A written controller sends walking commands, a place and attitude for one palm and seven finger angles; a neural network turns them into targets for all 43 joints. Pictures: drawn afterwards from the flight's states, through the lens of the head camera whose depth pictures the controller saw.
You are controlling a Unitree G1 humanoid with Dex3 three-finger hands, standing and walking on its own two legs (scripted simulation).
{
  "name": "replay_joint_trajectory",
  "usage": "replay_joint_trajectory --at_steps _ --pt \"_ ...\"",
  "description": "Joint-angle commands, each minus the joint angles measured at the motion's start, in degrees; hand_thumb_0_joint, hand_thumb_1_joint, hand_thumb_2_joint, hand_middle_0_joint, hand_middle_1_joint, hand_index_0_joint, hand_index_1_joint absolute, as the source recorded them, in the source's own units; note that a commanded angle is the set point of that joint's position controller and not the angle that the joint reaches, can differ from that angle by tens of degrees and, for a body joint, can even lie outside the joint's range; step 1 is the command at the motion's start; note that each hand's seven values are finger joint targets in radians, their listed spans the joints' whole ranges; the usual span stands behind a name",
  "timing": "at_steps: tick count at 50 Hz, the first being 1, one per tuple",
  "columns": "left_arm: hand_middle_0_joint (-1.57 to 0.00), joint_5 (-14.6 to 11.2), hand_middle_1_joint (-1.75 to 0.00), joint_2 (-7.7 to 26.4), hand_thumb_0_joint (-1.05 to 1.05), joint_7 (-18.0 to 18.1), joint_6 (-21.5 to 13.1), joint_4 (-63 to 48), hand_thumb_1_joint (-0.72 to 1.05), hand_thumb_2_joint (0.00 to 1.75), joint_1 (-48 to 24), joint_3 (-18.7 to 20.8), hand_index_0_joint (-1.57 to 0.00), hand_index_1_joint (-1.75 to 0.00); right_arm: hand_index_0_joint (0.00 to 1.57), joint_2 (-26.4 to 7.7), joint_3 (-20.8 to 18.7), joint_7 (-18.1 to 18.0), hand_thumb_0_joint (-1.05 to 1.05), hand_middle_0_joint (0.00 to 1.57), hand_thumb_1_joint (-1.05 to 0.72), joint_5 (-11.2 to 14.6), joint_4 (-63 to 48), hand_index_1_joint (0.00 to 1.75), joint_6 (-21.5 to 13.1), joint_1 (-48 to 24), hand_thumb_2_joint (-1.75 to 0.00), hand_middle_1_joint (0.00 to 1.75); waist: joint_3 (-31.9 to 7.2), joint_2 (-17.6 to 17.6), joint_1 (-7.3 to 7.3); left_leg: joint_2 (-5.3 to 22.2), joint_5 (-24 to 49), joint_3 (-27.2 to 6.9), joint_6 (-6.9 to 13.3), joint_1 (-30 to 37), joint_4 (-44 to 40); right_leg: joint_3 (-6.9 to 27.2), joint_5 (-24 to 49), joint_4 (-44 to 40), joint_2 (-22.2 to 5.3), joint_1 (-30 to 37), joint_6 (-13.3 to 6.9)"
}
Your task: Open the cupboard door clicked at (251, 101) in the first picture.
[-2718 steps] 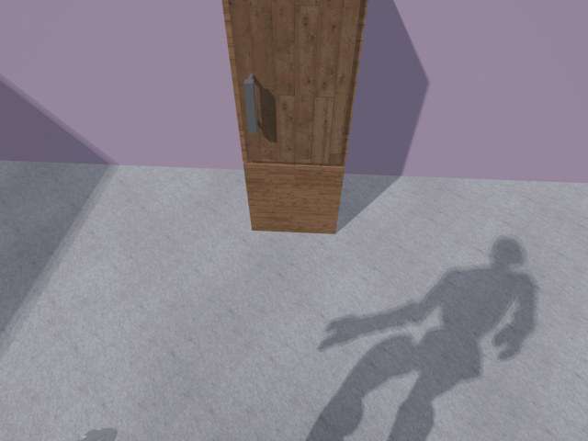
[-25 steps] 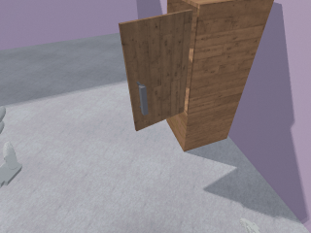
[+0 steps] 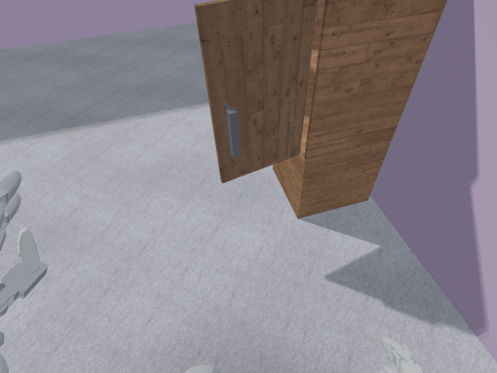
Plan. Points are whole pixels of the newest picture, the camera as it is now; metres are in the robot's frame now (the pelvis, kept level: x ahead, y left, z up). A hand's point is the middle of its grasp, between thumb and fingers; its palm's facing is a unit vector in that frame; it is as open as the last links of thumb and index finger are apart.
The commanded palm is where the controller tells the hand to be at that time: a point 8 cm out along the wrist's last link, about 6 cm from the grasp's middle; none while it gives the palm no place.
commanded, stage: stop stepping back and stand still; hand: left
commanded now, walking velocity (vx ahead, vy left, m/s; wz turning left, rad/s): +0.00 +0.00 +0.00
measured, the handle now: (231, 130) +0.80 +0.12 -0.09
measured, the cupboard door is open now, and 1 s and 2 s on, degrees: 100 100 100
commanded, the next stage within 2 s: let the arm hang, fingers relaxed in 0.04 s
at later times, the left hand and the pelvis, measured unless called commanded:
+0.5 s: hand out of the picture +0.05 +0.19 -0.16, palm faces +0.04 -0.98 -0.19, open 7.0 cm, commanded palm none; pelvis -0.01 +0.00 +0.01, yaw +2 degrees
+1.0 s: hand out of the picture +0.06 +0.24 -0.14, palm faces +0.02 -0.96 -0.28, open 7.4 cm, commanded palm none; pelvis +0.02 +0.03 +0.02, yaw +1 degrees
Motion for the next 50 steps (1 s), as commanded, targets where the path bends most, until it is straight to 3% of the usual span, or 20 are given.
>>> replay_joint_trajectory --at_steps 1,3,5,6,7,8,9,11,13,14,15,17,20,22,24,28,32,36,45,50 --pt "-0.20 0.2 -0.30 14.2 0.00 2.7 -5.1 -13.2 0.90 0.90 -2.3 9.5 -0.20 -0.30 0.20 -3.8 -0.8 -1.9 0.00 0.20 -0.90 -0.7 -11.1 0.30 -4.6 -5.3 -0.90 0.30 -6.2 -7.4 -0.45 -0.5 -1.0 2.2 1.4 9.3 -17.3 15.7 -11.1 -22.6 -12.6 1.2 -2.1" --pt "-0.20 0.3 -0.30 13.3 0.00 3.0 -5.4 -12.6 0.90 0.90 -1.9 8.8 -0.20 -0.30 0.20 -4.5 -0.6 -2.3 0.00 0.20 -0.90 -0.9 -11.0 0.30 -4.9 -3.9 -0.90 0.30 -5.6 -1.3 -1.03 0.1 2.7 1.4 2.2 15.9 -30.5 13.6 -11.4 -20.5 -10.3 1.0 0.5" --pt "-0.20 0.3 -0.30 13.0 0.00 3.0 -6.1 -12.9 0.90 0.90 -3.3 8.5 -0.20 -0.30 0.20 -6.5 -1.3 -2.3 0.00 0.20 -0.90 -0.8 -12.1 0.30 -5.0 -4.4 -0.90 0.30 -3.9 3.6 -0.22 8.1 -0.5 -8.2 4.9 14.4 -37.8 10.8 -7.4 -14.4 -5.6 1.9 3.7" --pt "-0.20 0.3 -0.30 13.0 0.00 2.9 -6.0 -12.7 0.90 0.90 -3.9 8.6 -0.20 -0.30 0.20 -7.1 -1.4 -2.0 0.00 0.20 -0.90 -0.2 -12.8 0.30 -4.9 -4.8 -0.90 0.30 -4.6 4.3 -0.04 10.3 2.3 -10.2 5.6 12.5 -38.3 8.6 -0.9 -11.2 -3.6 4.7 4.6" --pt "-0.20 3.3 -0.30 0.6 0.00 -5.8 1.5 30.9 0.90 0.90 -4.0 -18.2 -0.20 -0.30 0.20 -15.6 -4.6 3.4 0.00 0.20 -0.90 -0.3 0.4 0.30 -8.2 -4.8 -0.90 0.30 -1.0 7.8 -5.53 11.5 15.9 -13.1 6.2 7.0 -31.2 3.4 6.1 -0.1 -4.0 -3.6 4.9" --pt "-0.20 3.1 -0.30 1.4 0.00 -7.4 8.7 31.5 0.90 0.90 -5.9 -13.5 -0.20 -0.30 0.20 -14.8 -4.0 4.0 0.00 0.20 -0.90 -0.6 0.2 0.30 -1.7 -3.0 -0.90 0.30 -2.1 9.4 -2.70 12.1 21.8 -11.0 6.8 1.4 -34.3 4.5 2.0 -0.5 -4.3 1.6 4.2" --pt "-0.20 2.8 -0.30 -1.1 0.00 -7.5 10.3 33.6 0.90 0.90 -7.2 -14.3 -0.20 -0.30 0.20 -10.9 -2.7 3.7 0.00 0.20 -0.90 -0.9 -0.1 0.30 0.1 -3.6 -0.90 0.30 -3.9 5.0 -1.56 12.3 18.2 -12.2 7.1 -2.0 -34.6 3.2 -3.2 0.8 -2.6 4.1 3.9" --pt "-0.20 2.7 -0.30 0.1 0.00 -7.6 10.2 40.0 0.90 0.90 -9.7 -15.4 -0.20 -0.30 0.20 -10.6 -1.4 3.5 0.00 0.20 -0.90 -1.6 -0.1 0.30 1.0 -4.4 -0.90 0.30 -5.9 -5.1 -0.37 9.4 15.9 -11.4 5.9 -1.5 -31.8 4.5 2.4 -3.2 -3.3 7.8 3.2" --pt "-0.20 3.0 -0.30 3.1 0.00 -7.5 9.6 47.4 0.90 0.90 -12.8 -16.0 -0.20 -0.30 0.20 -10.4 -1.5 3.5 0.00 0.20 -0.90 -1.4 1.7 0.30 2.4 -2.6 -0.90 0.30 -9.1 -12.9 -0.76 4.0 10.6 -6.2 3.5 4.3 -27.2 10.2 8.1 -10.0 -7.5 9.4 1.3" --pt "-0.20 2.9 -0.30 4.7 0.00 -7.4 9.6 51.4 0.90 0.90 -15.1 -16.4 -0.20 -0.30 0.20 -10.5 -1.7 3.6 0.00 0.20 -0.90 -1.4 3.0 0.30 3.5 -1.9 -0.90 0.30 -7.8 -14.4 -1.67 1.4 6.6 -4.4 2.7 7.1 -25.5 13.0 5.1 -13.8 -10.1 6.6 0.2" --pt "-0.20 2.6 -0.30 5.7 0.00 -7.3 9.8 55.2 0.90 0.90 -17.3 -17.0 -0.20 -0.30 0.20 -10.7 -1.7 3.7 0.00 0.20 -0.90 -1.6 4.6 0.30 4.5 -1.8 -0.90 0.30 -5.5 -12.9 -2.16 0.2 4.4 -3.8 2.5 9.1 -25.1 14.6 0.3 -16.7 -11.0 3.7 -0.4" --pt "-0.20 2.4 -0.30 6.2 0.00 -6.9 10.2 61.6 0.90 0.90 -20.6 -18.2 -0.20 -0.30 0.20 -10.4 -1.2 4.0 0.00 0.20 -0.90 -1.8 7.2 0.30 5.5 -1.9 -0.90 0.30 -2.6 -4.4 -2.64 1.0 6.2 -4.3 2.4 12.3 -27.8 13.4 -6.8 -18.4 -9.0 0.5 0.0" --pt "-0.20 2.0 -0.30 3.8 0.00 -6.7 10.2 70.4 0.90 0.90 -19.9 -19.6 -0.20 -0.30 0.20 -8.7 -0.1 3.6 0.00 0.20 -0.90 -1.9 10.7 0.30 5.6 -2.7 -0.90 0.30 -1.9 4.0 -1.37 3.5 5.6 -5.9 2.4 10.3 -34.0 11.4 -5.0 -17.8 -6.2 4.8 1.4" --pt "-0.20 1.9 -0.30 3.4 0.00 -6.6 10.0 74.9 0.90 0.90 -18.5 -19.7 -0.20 -0.30 0.20 -8.5 -0.1 3.3 0.00 0.20 -0.90 -1.6 12.7 0.30 5.7 -2.0 -0.90 0.30 -2.2 3.0 -1.02 3.7 4.3 -5.9 2.1 10.0 -35.2 11.0 -4.0 -18.5 -6.0 7.2 1.4" --pt "-0.20 1.9 -0.30 1.6 0.00 -6.4 9.9 77.7 0.90 0.90 -17.5 -19.0 -0.20 -0.30 0.20 -7.5 -0.4 2.9 0.00 0.20 -0.90 -1.9 14.5 0.30 5.8 -0.7 -0.90 0.30 -3.1 6.5 -0.99 3.8 2.4 -5.5 2.1 10.6 -35.8 10.6 -4.1 -19.5 -6.1 8.2 1.1" --pt "-0.20 1.7 -0.30 1.6 0.00 -6.4 9.8 82.0 0.90 0.90 -17.7 -19.3 -0.20 -0.30 0.20 -7.4 -0.8 2.7 0.00 0.20 -0.90 -1.6 17.6 0.30 5.9 2.1 -0.90 0.30 -2.8 1.4 -1.20 4.4 3.1 -5.5 2.3 11.6 -36.4 9.6 -3.8 -20.4 -6.1 8.6 1.0" --pt "-0.20 1.5 -0.30 1.5 0.00 -6.2 10.0 85.0 0.90 0.90 -17.5 -19.6 -0.20 -0.30 0.20 -7.5 -0.8 2.4 0.00 0.20 -0.90 -1.5 19.9 0.30 5.9 3.2 -0.90 0.30 0.7 1.5 -1.02 5.1 3.0 -6.2 2.6 11.2 -38.0 8.7 -3.4 -19.9 -5.7 7.0 0.8" --pt "-0.20 1.4 -0.30 1.7 0.00 -6.1 10.0 86.5 0.90 0.90 -17.5 -19.8 -0.20 -0.30 0.20 -7.6 -0.8 2.3 0.00 0.20 -0.90 -1.5 21.3 0.30 5.6 4.4 -0.90 0.30 -0.4 -1.3 -1.13 5.4 4.2 -6.3 2.7 12.0 -38.6 8.4 -1.7 -19.1 -5.9 8.5 1.0" --pt "-0.20 1.6 -0.30 1.5 0.00 -5.9 10.0 87.3 0.90 0.90 -18.9 -20.0 -0.20 -0.30 0.20 -7.4 -0.6 2.3 0.00 0.20 -0.90 -1.5 22.7 0.30 5.4 2.8 -0.90 0.30 1.5 -0.7 -1.13 5.8 6.3 -6.4 2.6 13.1 -39.9 8.0 1.2 -17.9 -5.9 7.7 1.4" --pt "-0.20 1.7 -0.30 1.4 0.00 -5.8 9.8 87.1 0.90 0.90 -19.8 -19.9 -0.20 -0.30 0.20 -7.6 -0.6 2.3 0.00 0.20 -0.90 -1.5 22.6 0.30 5.0 1.2 -0.90 0.30 0.3 -0.2 -1.09 6.1 9.6 -6.4 2.5 14.7 -40.0 8.1 4.7 -17.1 -6.0 8.5 1.6"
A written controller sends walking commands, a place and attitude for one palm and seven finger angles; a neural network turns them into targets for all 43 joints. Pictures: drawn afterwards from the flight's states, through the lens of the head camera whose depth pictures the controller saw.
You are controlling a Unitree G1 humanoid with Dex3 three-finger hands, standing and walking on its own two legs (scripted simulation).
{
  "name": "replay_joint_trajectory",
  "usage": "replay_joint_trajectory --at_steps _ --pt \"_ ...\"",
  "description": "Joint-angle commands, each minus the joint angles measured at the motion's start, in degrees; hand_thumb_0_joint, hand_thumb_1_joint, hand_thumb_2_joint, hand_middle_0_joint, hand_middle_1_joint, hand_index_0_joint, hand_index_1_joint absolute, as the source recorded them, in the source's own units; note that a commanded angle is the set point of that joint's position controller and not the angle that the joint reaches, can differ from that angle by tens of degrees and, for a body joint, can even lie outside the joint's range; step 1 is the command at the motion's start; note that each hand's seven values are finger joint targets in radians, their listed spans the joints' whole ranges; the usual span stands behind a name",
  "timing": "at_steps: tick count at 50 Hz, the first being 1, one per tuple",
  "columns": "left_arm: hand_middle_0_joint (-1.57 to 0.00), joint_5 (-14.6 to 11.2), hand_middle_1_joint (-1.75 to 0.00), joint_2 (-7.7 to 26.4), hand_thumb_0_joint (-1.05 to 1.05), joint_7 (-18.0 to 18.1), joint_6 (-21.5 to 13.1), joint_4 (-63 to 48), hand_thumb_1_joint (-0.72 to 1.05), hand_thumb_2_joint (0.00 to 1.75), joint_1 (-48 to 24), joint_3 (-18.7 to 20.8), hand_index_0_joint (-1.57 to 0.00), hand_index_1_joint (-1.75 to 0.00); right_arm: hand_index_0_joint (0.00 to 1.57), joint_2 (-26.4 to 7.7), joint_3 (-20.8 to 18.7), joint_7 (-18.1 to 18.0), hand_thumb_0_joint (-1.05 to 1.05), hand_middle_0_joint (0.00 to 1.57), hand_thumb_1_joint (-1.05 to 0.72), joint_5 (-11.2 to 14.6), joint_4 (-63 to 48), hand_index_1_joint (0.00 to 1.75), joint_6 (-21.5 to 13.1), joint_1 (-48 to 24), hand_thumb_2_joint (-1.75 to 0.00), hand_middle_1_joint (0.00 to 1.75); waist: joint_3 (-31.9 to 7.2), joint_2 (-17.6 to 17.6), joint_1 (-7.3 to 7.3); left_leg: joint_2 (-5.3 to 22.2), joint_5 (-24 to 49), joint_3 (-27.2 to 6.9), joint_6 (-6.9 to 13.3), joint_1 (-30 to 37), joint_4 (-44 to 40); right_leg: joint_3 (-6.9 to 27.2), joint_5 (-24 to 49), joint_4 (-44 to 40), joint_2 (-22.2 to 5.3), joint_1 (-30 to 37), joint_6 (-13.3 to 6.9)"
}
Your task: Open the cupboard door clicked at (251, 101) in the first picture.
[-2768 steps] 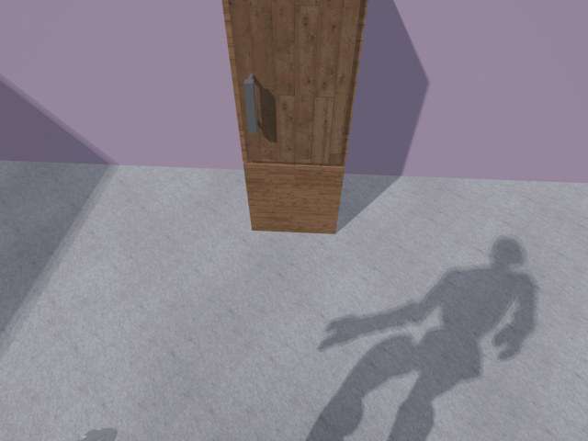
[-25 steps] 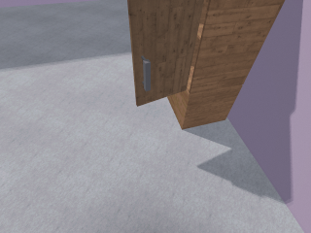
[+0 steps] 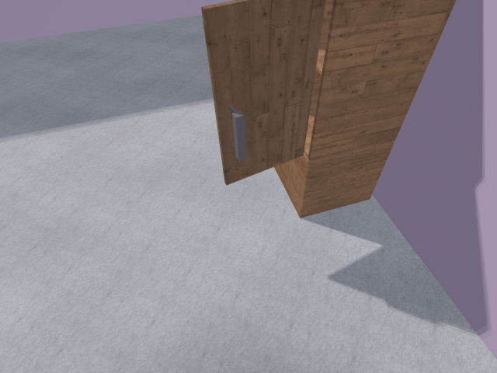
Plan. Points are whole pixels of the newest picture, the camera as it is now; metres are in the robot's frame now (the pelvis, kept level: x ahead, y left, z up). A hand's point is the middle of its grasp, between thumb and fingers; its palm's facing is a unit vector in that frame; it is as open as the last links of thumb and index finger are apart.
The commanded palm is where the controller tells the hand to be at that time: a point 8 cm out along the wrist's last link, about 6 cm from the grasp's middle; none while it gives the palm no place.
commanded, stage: let the arm hang, fingers relaxed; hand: left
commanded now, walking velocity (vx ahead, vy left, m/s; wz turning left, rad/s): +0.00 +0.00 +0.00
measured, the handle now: (236, 133) +0.79 +0.08 -0.11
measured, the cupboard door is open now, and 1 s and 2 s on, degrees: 100 100 100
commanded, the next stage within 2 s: look to check the result in 0.24 s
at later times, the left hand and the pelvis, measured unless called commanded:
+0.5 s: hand out of the picture +0.08 +0.22 -0.16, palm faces -0.01 -0.95 -0.30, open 7.4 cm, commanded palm none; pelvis +0.02 -0.01 +0.00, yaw +0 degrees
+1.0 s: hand out of the picture +0.13 +0.22 -0.15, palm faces -0.02 -0.94 -0.33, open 7.4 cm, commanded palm none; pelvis +0.04 -0.01 +0.00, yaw +0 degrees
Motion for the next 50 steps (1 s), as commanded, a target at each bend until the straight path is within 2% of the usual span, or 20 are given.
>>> replay_joint_trajectory --at_steps 1,6,9,14,16,21,23,27,33,37,40,50 --pt "-0.20 0.2 -0.30 9.3 0.00 0.5 -1.1 -2.4 0.90 0.90 0.2 1.5 -0.20 -0.30 0.20 -8.2 -1.1 -0.8 0.00 0.20 -0.90 0.0 -1.8 0.30 -1.1 1.4 -0.90 0.30 -0.5 -1.9 0.34 7.7 1.4 -7.3 0.5 -1.8 -6.0 6.1 0.6 -3.6 -6.0 1.6 -1.4" --pt "-0.20 0.2 -0.30 9.6 0.00 0.5 -1.4 -2.8 0.90 0.90 -0.9 1.7 -0.20 -0.30 0.20 -8.9 -1.3 -0.9 0.00 0.20 -0.90 0.0 -2.0 0.30 -1.3 -0.2 -0.90 0.30 -1.3 -2.3 0.12 7.6 4.7 -6.7 0.3 0.1 -5.4 6.3 4.0 -3.7 -6.3 2.1 -1.3" --pt "-0.20 0.2 -0.30 10.0 0.00 0.5 -1.5 -3.1 0.90 0.90 -1.6 1.8 -0.20 -0.30 0.20 -9.4 -1.3 -0.9 0.00 0.20 -0.90 -0.1 -2.1 0.30 -1.4 -0.9 -0.90 0.30 -1.3 -0.9 0.15 7.7 5.9 -6.6 0.1 0.4 -5.5 6.5 5.2 -3.7 -6.4 2.7 -1.4" --pt "-0.20 0.2 -0.30 10.7 0.00 0.4 -1.6 -3.1 0.90 0.90 -2.3 1.8 -0.20 -0.30 0.20 -10.3 -1.4 -0.9 0.00 0.20 -0.90 0.0 -2.2 0.30 -1.4 -2.0 -0.90 0.30 -1.5 -1.4 0.05 7.7 5.4 -6.5 0.0 1.1 -5.8 6.7 5.1 -4.4 -6.5 3.0 -1.3" --pt "-0.20 0.1 -0.30 11.2 0.00 0.3 -1.7 -3.1 0.90 0.90 -2.4 1.8 -0.20 -0.30 0.20 -10.9 -1.4 -0.8 0.00 0.20 -0.90 0.0 -2.3 0.30 -1.4 -2.1 -0.90 0.30 -2.7 -2.4 -0.03 7.8 5.9 -6.4 0.0 2.0 -5.6 6.7 5.9 -4.6 -6.7 3.7 -1.4" --pt "-0.20 0.0 -0.30 12.0 0.00 0.3 -1.7 -3.0 0.90 0.90 -3.0 1.8 -0.20 -0.30 0.20 -11.9 -1.5 -0.9 0.00 0.20 -0.90 0.0 -2.2 0.30 -1.3 -2.9 -0.90 0.30 -2.9 -1.4 -0.08 7.8 6.5 -6.2 -0.1 2.8 -5.7 6.8 7.0 -4.8 -6.8 4.1 -1.5" --pt "-0.20 0.1 -0.30 12.6 0.00 0.4 -1.8 -2.9 0.90 0.90 -3.5 1.8 -0.20 -0.30 0.20 -12.1 -1.5 -0.8 0.00 0.20 -0.90 0.1 -2.3 0.30 -1.3 -3.0 -0.90 0.30 -3.1 -2.3 -0.22 8.0 6.9 -6.3 -0.1 3.1 -5.8 6.7 7.6 -4.8 -6.8 4.4 -1.6" --pt "-0.20 0.0 -0.30 13.3 0.00 0.3 -1.8 -2.9 0.90 0.90 -3.7 1.8 -0.20 -0.30 0.20 -13.1 -1.5 -0.8 0.00 0.20 -0.90 0.2 -2.3 0.30 -1.2 -3.7 -0.90 0.30 -2.5 -2.0 -0.06 8.0 6.0 -6.3 -0.1 3.0 -5.9 7.0 6.6 -5.6 -6.9 4.2 -1.6" --pt "-0.20 0.0 -0.30 14.4 0.00 0.3 -2.0 -2.8 0.90 0.90 -4.5 1.8 -0.20 -0.30 0.20 -14.0 -1.5 -0.7 0.00 0.20 -0.90 0.1 -2.3 0.30 -1.3 -4.2 -0.90 0.30 -4.1 -2.5 -0.17 8.2 8.0 -6.3 -0.2 4.0 -6.0 6.9 9.4 -5.4 -7.2 5.7 -1.6" --pt "-0.20 0.0 -0.30 14.9 0.00 0.3 -2.0 -3.1 0.90 0.90 -4.9 1.9 -0.20 -0.30 0.20 -14.8 -1.5 -0.7 0.00 0.20 -0.90 0.1 -2.5 0.30 -1.3 -5.1 -0.90 0.30 -3.7 -1.8 0.02 8.2 8.5 -6.2 -0.3 4.2 -6.0 7.0 9.9 -5.6 -7.2 5.7 -1.6" --pt "-0.20 0.0 -0.30 15.3 0.00 0.2 -2.1 -3.2 0.90 0.90 -5.4 1.8 -0.20 -0.30 0.20 -15.3 -1.5 -0.7 0.00 0.20 -0.90 0.1 -2.6 0.30 -1.3 -5.3 -0.90 0.30 -4.1 -2.7 -0.18 8.2 8.9 -6.2 -0.3 4.7 -6.1 7.1 11.0 -5.6 -7.3 6.1 -1.6" --pt "-0.20 -0.1 -0.30 16.2 0.00 0.2 -2.3 -3.8 0.90 0.90 -6.5 2.0 -0.20 -0.30 0.20 -16.3 -1.6 -0.6 0.00 0.20 -0.90 0.1 -3.0 0.30 -1.4 -6.5 -0.90 0.30 -4.9 -2.6 -0.21 8.4 10.4 -6.1 -0.5 5.4 -6.2 7.0 13.1 -5.6 -7.5 7.1 -1.5"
